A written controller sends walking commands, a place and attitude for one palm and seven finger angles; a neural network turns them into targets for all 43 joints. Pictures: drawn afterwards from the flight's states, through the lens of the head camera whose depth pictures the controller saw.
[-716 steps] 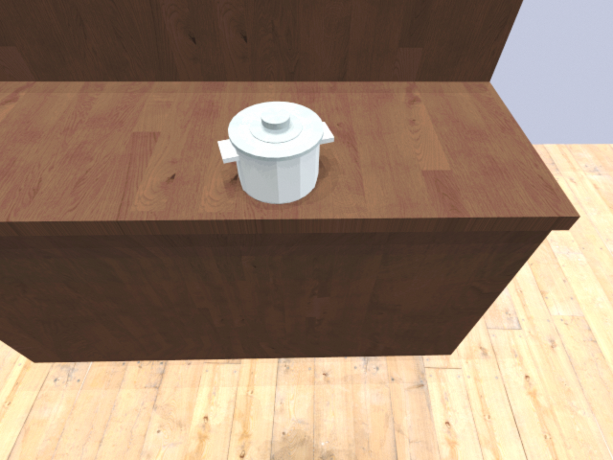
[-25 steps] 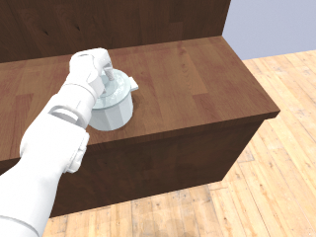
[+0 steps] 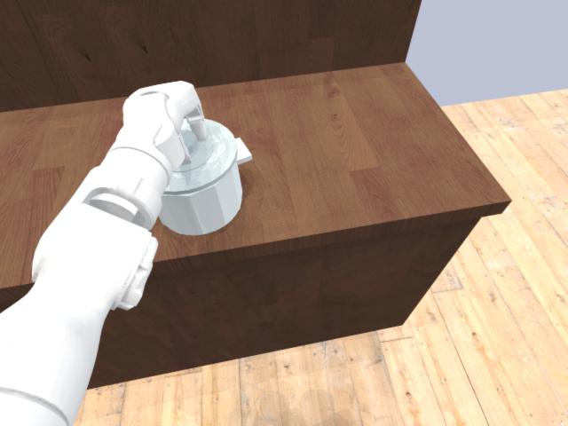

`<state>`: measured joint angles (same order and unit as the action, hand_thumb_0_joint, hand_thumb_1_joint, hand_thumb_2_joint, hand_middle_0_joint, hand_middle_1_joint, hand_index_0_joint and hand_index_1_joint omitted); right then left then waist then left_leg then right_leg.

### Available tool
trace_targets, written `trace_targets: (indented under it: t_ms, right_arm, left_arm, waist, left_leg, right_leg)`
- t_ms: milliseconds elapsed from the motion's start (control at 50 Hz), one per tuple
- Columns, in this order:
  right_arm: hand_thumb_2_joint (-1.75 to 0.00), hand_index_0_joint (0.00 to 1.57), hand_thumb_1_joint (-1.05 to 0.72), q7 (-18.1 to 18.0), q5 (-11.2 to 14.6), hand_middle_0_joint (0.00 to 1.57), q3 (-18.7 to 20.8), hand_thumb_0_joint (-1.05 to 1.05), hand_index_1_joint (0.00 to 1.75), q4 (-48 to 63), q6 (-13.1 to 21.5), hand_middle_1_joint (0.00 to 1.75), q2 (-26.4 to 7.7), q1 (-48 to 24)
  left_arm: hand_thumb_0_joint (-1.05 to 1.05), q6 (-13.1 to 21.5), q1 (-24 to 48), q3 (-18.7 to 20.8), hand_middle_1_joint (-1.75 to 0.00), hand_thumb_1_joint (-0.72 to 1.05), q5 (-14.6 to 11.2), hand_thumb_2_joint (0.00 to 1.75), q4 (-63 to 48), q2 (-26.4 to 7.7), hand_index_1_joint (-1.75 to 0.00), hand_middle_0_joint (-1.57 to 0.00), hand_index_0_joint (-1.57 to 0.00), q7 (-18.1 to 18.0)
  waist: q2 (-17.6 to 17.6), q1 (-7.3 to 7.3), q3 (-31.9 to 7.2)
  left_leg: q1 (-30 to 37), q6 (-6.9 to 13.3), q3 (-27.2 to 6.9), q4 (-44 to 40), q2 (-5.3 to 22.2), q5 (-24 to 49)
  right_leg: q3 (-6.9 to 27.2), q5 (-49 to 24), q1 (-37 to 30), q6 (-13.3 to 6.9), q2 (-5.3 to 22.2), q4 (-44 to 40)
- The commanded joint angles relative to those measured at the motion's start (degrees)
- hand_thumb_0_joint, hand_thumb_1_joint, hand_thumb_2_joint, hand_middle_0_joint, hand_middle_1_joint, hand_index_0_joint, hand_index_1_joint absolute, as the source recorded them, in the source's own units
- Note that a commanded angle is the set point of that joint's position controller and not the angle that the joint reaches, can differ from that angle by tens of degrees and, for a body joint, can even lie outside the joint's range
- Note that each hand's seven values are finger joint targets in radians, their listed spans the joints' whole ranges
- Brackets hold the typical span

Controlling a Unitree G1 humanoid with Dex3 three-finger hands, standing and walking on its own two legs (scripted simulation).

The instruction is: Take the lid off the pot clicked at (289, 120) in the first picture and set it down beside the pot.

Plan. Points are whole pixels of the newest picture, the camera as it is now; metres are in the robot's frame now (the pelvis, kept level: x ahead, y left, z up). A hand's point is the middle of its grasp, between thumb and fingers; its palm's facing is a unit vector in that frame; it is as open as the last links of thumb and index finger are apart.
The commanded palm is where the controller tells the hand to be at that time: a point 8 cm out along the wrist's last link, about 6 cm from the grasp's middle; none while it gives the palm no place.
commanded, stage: lift the lid straight up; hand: left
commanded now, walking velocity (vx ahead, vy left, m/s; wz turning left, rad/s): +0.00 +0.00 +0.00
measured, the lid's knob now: (180, 142) +0.52 +0.12 +0.12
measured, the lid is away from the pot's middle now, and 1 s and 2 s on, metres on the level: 0.01 0.01 0.04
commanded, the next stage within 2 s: move the lid sideways beside the pot in 1.58 s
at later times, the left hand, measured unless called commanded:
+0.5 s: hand (168, 118) +0.48 +0.11 +0.19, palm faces -0.36 -0.13 -0.92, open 7.7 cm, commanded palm +0.49 +0.12 +0.26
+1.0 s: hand (164, 87) +0.49 +0.11 +0.23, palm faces -0.32 -0.12 -0.94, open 7.7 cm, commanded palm +0.50 +0.11 +0.30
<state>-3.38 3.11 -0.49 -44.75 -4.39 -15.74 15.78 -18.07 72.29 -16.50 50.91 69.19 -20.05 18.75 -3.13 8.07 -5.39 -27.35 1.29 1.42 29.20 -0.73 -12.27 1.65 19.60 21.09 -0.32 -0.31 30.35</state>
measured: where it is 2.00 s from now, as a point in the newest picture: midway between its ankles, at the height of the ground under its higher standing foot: outside the picture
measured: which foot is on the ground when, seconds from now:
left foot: down 0.00-1.00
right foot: down 0.00-1.00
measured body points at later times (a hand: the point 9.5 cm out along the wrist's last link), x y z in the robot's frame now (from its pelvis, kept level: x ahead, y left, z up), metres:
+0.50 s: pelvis +0.00 -0.01 +0.00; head +0.03 -0.03 +0.45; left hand +0.50 +0.12 +0.24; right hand +0.06 -0.27 -0.14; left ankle +0.02 +0.11 -0.73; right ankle -0.06 -0.12 -0.73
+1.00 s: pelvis -0.01 +0.00 +0.00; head +0.03 -0.03 +0.45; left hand +0.50 +0.11 +0.28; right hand +0.04 -0.26 -0.14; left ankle +0.02 +0.11 -0.73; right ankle -0.06 -0.12 -0.73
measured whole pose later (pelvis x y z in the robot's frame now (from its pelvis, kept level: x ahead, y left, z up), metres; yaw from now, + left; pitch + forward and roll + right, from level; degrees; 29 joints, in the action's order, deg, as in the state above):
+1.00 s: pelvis -0.01 +0.00 +0.00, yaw +0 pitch +9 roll +1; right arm -2.6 2.7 -1.6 -45.8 -2.2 -15.8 15.4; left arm -23.4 85.1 -16.4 52.9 73.6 -20.4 25.3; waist -3.6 7.8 -5.8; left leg -25.7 1.5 1.5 27.0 -1.3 -10.7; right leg 1.8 18.9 20.2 -0.1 0.3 29.7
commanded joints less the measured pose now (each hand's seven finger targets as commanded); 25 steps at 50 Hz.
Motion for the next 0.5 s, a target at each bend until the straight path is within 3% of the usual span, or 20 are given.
trace_targets:
  t_ms: [0, 40, 100, 140, 160, 200, 240, 260, 300, 320, 420, 440, 460, 480]
  right_arm:
    - [-0.90, 0.20, -0.90, -0.43, -0.04, 0.20, 2.48, 0.00, 0.30, 4.89, 2.61, 0.30, -7.46, 1.29]
    - [-0.90, 0.20, -0.90, -0.01, 0.09, 0.20, 2.38, 0.00, 0.30, 4.72, 2.47, 0.30, -7.39, 1.20]
    - [-0.90, 0.20, -0.90, 0.38, 0.09, 0.20, 2.24, 0.00, 0.30, 4.61, 1.91, 0.30, -7.68, 0.26]
    - [-0.90, 0.20, -0.90, 0.42, 0.23, 0.20, 2.02, 0.00, 0.30, 4.40, 1.23, 0.30, -7.81, -0.29]
    - [-0.90, 0.20, -0.90, 0.45, 0.22, 0.20, 2.13, 0.00, 0.30, 4.27, 0.89, 0.30, -8.10, -0.33]
    - [-0.90, 0.20, -0.90, 0.33, 0.19, 0.20, 1.85, 0.00, 0.30, 4.84, 0.90, 0.30, -7.95, -1.33]
    - [-0.90, 0.20, -0.90, 0.25, 0.26, 0.20, 1.93, 0.00, 0.30, 5.19, 1.28, 0.30, -7.64, -1.65]
    - [-0.90, 0.20, -0.90, 0.19, 0.00, 0.20, 2.10, 0.00, 0.30, 5.43, 1.67, 0.30, -7.54, -1.49]
    - [-0.90, 0.20, -0.90, -0.24, -0.14, 0.20, 2.08, 0.00, 0.30, 5.34, 1.76, 0.30, -7.73, -1.28]
    - [-0.90, 0.20, -0.90, -0.35, -0.09, 0.20, 1.94, 0.00, 0.30, 5.60, 1.77, 0.30, -7.67, -1.56]
    - [-0.90, 0.20, -0.90, -0.74, 0.38, 0.20, 1.53, 0.00, 0.30, 4.84, 1.27, 0.30, -7.83, -1.67]
    - [-0.90, 0.20, -0.90, -0.79, 0.40, 0.20, 1.52, 0.00, 0.30, 4.98, 1.37, 0.30, -7.98, -1.56]
    - [-0.90, 0.20, -0.90, -0.82, 0.16, 0.20, 1.62, 0.00, 0.30, 5.28, 1.72, 0.30, -8.00, -1.83]
    - [-0.90, 0.20, -0.90, -0.90, 0.03, 0.20, 1.57, 0.00, 0.30, 5.68, 1.91, 0.30, -7.93, -1.87]
  left_arm:
    - [0.00, 0.78, 39.24, 3.04, -1.09, 0.64, 1.84, 0.92, -15.71, -12.89, -1.09, -0.79, -0.85, -3.39]
    - [0.00, -0.08, 39.82, 2.47, -1.09, 0.64, 1.79, 0.92, -15.97, -12.18, -1.09, -0.79, -0.85, -3.44]
    - [0.00, -1.57, 37.36, 4.44, -1.09, 0.64, 2.23, 0.92, -13.30, -14.19, -1.09, -0.79, -0.85, -3.34]
    - [0.00, -3.29, 36.33, 2.53, -1.09, 0.64, 2.10, 0.92, -9.63, -11.95, -1.09, -0.79, -0.85, -2.60]
    - [0.00, -3.68, 36.75, 2.82, -1.09, 0.64, 1.97, 0.92, -9.56, -12.51, -1.09, -0.79, -0.85, -2.19]
    - [0.00, -3.92, 38.44, 2.43, -1.09, 0.64, 2.25, 0.92, -11.03, -12.62, -1.09, -0.79, -0.85, -1.37]
    - [0.00, -3.43, 41.63, 0.61, -1.09, 0.64, 2.15, 0.92, -13.73, -10.75, -1.09, -0.79, -0.85, -0.40]
    - [0.00, -2.87, 42.33, 0.84, -1.09, 0.64, 1.81, 0.92, -15.24, -10.70, -1.09, -0.79, -0.85, 0.15]
    - [0.00, -2.49, 41.08, 4.01, -1.09, 0.64, 2.26, 0.92, -14.39, -15.12, -1.09, -0.79, -0.85, 0.64]
    - [0.00, -2.32, 41.31, 3.87, -1.09, 0.64, 2.45, 0.92, -14.94, -15.46, -1.09, -0.79, -0.85, 0.94]
    - [0.00, -3.64, 40.34, 1.78, -1.09, 0.64, 2.93, 0.92, -9.07, -13.58, -1.09, -0.79, -0.85, 1.28]
    - [0.00, -3.69, 42.01, 1.86, -1.09, 0.64, 2.73, 0.92, -10.11, -13.90, -1.09, -0.79, -0.85, 1.30]
    - [0.00, -3.30, 43.22, 2.71, -1.09, 0.64, 2.41, 0.92, -11.67, -15.16, -1.09, -0.79, -0.85, 1.48]
    - [0.00, -2.82, 43.68, 3.90, -1.09, 0.64, 2.70, 0.92, -13.05, -17.23, -1.09, -0.79, -0.85, 1.49]
  waist:
    - [1.35, 0.14, -30.72]
    - [1.66, 0.08, -28.92]
    - [4.50, -0.94, -28.01]
    - [6.45, -0.13, -23.83]
    - [7.47, -0.30, -23.86]
    - [5.71, -0.45, -25.08]
    - [4.00, 0.26, -26.10]
    - [4.73, 0.03, -27.30]
    - [5.62, -0.33, -27.99]
    - [5.61, -0.50, -28.13]
    - [7.72, 0.58, -20.28]
    - [7.97, 0.85, -20.44]
    - [6.40, 0.23, -22.09]
    - [5.82, -0.14, -25.43]
  left_leg:
    - [28.84, 3.59, -1.78, 3.14, -1.84, 27.90]
    - [27.63, 3.46, -1.44, 2.62, -2.02, 26.56]
    - [25.19, 3.58, -1.10, 2.44, -2.15, 27.02]
    - [22.28, 3.66, -0.47, 1.61, -2.52, 22.56]
    - [21.36, 3.68, -0.12, 1.54, -2.49, 21.78]
    - [22.44, 3.68, -0.37, 1.39, -2.70, 22.07]
    - [24.72, 3.66, -0.82, 1.49, -2.56, 22.53]
    - [25.92, 3.82, -0.97, 2.03, -2.54, 24.78]
    - [25.28, 3.94, -0.78, 1.77, -2.70, 22.92]
    - [24.85, 3.93, -0.61, 1.66, -2.91, 22.73]
    - [20.85, 3.98, -0.09, 0.27, -2.97, 17.12]
    - [20.76, 3.92, -0.36, -0.20, -3.02, 15.79]
    - [21.66, 3.95, 0.04, 0.11, -3.15, 16.57]
    - [22.61, 3.97, -0.16, 0.33, -3.16, 17.77]
  right_leg:
    - [-1.88, -29.87, 0.91, -0.83, -3.05, -2.29]
    - [-2.11, -29.81, 0.94, -0.79, -3.12, -2.45]
    - [-1.91, -31.98, -1.24, -0.78, -2.78, -2.17]
    - [-2.11, -30.57, -0.43, -0.63, -2.76, -2.90]
    - [-1.90, -31.12, -1.58, -0.70, -2.50, -3.00]
    - [-1.74, -31.16, -1.53, -0.70, -2.40, -2.72]
    - [-1.73, -30.10, -0.29, -0.71, -2.41, -2.86]
    - [-1.64, -31.23, -0.93, -0.73, -2.32, -2.91]
    - [-1.27, -31.29, -2.25, -0.52, -2.21, -3.02]
    - [-1.14, -32.16, -2.73, -0.55, -2.11, -2.88]
    - [-1.46, -28.47, -0.13, -0.56, -2.20, -4.38]
    - [-1.62, -27.12, -0.09, -0.47, -2.25, -4.51]
    - [-1.24, -28.39, -1.20, -0.67, -2.01, -4.43]
    - [-0.84, -29.76, -2.90, -0.59, -1.85, -3.92]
